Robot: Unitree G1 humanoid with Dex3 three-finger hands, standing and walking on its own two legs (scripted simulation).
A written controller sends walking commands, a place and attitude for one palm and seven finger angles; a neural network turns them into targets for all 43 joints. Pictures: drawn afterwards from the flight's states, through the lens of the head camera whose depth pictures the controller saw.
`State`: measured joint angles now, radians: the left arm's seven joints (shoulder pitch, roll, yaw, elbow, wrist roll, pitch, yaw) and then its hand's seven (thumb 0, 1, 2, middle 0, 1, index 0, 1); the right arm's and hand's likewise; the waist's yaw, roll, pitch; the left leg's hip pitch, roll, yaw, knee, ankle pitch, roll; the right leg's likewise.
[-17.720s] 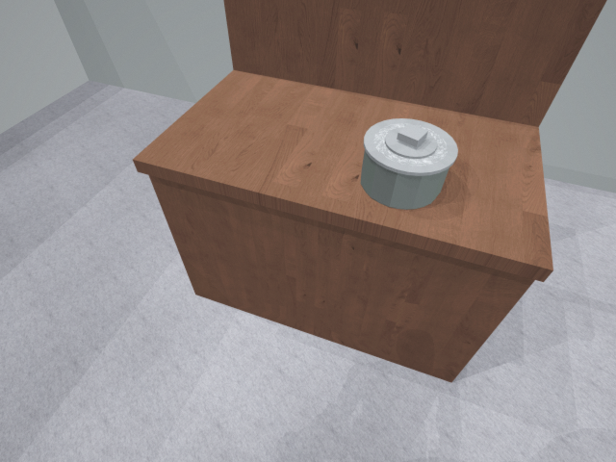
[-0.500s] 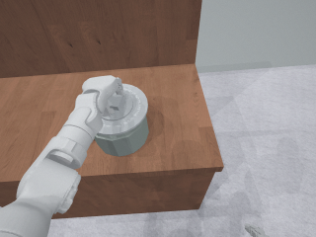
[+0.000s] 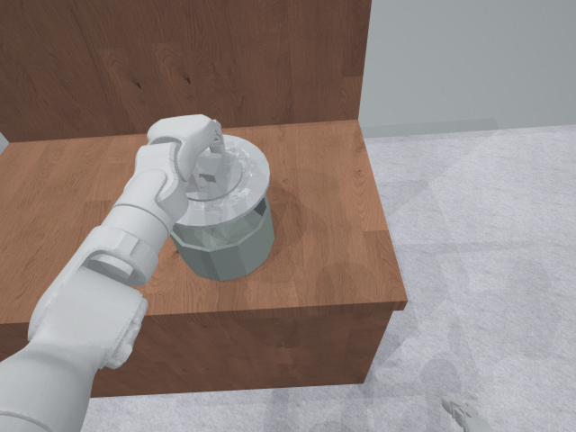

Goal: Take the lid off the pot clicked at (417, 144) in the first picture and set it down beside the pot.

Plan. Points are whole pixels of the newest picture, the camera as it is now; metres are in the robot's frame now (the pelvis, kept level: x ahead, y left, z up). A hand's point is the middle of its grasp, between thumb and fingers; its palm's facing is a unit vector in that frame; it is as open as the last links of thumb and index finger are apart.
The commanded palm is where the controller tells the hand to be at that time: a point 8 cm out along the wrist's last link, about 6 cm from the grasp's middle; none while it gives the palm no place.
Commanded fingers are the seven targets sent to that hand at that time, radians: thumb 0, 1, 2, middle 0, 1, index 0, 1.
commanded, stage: lift the lid straight up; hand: left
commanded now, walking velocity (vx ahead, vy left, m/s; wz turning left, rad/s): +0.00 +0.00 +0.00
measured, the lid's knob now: (205, 166) +0.49 +0.13 +0.11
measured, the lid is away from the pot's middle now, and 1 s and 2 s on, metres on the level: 0.00 0.01 0.11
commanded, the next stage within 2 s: move the lid sideways beside the pot in 0.86 s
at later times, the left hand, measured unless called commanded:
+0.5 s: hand (192, 140) +0.47 +0.13 +0.17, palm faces -0.22 -0.06 -0.97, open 8.3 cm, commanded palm +0.46 +0.14 +0.25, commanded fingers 0.00 0.65 0.99 -1.06 -1.13 -0.74 -0.99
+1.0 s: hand (189, 138) +0.46 +0.13 +0.18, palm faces -0.23 -0.04 -0.97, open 8.3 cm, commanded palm +0.45 +0.14 +0.26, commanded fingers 0.00 0.65 0.99 -1.06 -1.13 -0.74 -0.99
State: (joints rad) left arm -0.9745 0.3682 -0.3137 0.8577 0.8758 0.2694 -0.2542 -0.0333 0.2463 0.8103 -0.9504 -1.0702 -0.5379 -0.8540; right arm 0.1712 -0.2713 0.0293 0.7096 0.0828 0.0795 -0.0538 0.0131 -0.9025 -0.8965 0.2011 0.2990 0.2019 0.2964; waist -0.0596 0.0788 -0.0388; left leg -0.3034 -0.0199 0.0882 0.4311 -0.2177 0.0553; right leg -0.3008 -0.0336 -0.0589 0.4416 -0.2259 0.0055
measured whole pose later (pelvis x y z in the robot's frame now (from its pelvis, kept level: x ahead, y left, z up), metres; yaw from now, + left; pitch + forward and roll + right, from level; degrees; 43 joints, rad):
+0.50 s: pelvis +0.01 +0.01 +0.00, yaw +0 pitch +5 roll +0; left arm -1.05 0.37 -0.30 0.81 0.88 0.32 -0.31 -0.03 0.25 0.81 -0.96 -1.07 -0.54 -0.85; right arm 0.18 -0.28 0.03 0.72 0.08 0.06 -0.03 0.01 -0.90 -0.90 0.20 0.30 0.20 0.30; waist -0.06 0.09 -0.05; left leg -0.29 -0.03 0.09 0.41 -0.22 0.06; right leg -0.29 -0.04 -0.06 0.43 -0.23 0.01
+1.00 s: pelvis +0.00 +0.01 +0.00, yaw +1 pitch +4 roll +0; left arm -1.08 0.37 -0.34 0.78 0.87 0.30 -0.37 -0.03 0.25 0.81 -0.96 -1.07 -0.54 -0.85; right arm 0.16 -0.28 0.04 0.70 0.07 0.06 -0.04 0.01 -0.90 -0.90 0.20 0.30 0.20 0.30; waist -0.05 0.08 -0.04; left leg -0.27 -0.04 0.08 0.40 -0.20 0.06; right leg -0.27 -0.05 -0.07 0.42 -0.22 0.01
